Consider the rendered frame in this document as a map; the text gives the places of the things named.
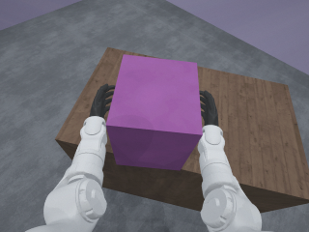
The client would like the carton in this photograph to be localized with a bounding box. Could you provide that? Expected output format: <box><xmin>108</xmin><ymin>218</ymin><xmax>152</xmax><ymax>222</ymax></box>
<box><xmin>106</xmin><ymin>54</ymin><xmax>203</xmax><ymax>171</ymax></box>

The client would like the pedestal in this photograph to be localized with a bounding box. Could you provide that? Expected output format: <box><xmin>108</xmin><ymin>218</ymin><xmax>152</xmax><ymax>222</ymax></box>
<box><xmin>55</xmin><ymin>47</ymin><xmax>309</xmax><ymax>214</ymax></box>

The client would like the right robot hand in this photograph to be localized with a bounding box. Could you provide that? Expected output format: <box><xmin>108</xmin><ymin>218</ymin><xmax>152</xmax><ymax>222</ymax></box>
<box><xmin>199</xmin><ymin>90</ymin><xmax>219</xmax><ymax>127</ymax></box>

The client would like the right robot upper arm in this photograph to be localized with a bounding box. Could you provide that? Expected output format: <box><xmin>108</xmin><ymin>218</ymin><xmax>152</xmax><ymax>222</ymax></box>
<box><xmin>200</xmin><ymin>188</ymin><xmax>273</xmax><ymax>232</ymax></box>

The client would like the left robot hand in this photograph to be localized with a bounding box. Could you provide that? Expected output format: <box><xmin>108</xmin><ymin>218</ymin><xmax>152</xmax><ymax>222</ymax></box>
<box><xmin>89</xmin><ymin>83</ymin><xmax>116</xmax><ymax>118</ymax></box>

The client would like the robot left forearm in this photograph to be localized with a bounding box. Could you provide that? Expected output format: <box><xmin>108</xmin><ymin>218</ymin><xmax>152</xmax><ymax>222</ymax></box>
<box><xmin>43</xmin><ymin>116</ymin><xmax>107</xmax><ymax>219</ymax></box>

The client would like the left robot upper arm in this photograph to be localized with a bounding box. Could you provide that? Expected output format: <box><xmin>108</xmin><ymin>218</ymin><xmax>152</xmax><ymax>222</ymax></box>
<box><xmin>25</xmin><ymin>178</ymin><xmax>107</xmax><ymax>232</ymax></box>

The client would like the robot right forearm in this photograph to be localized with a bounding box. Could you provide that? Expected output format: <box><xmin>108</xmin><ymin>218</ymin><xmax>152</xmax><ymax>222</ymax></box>
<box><xmin>197</xmin><ymin>125</ymin><xmax>251</xmax><ymax>203</ymax></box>

